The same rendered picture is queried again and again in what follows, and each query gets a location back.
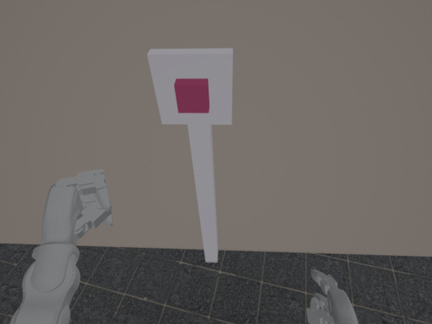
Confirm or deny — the robot right hand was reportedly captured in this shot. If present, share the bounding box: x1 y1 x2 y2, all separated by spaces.
306 269 358 324

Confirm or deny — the panel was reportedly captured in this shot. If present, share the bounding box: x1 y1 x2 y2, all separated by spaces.
147 48 233 263

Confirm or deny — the left robot forearm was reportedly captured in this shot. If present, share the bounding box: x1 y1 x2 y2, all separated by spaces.
9 242 80 324

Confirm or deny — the robot left hand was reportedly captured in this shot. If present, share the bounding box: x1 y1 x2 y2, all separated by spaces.
41 169 113 246

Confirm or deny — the button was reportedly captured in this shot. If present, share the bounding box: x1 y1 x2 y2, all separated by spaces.
174 78 209 113

